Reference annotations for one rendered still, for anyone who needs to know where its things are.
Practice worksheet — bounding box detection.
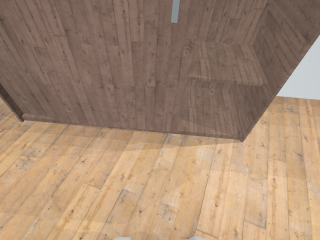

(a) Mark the wardrobe door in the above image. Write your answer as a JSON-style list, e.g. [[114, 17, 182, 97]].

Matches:
[[0, 0, 204, 133], [0, 6, 61, 117]]

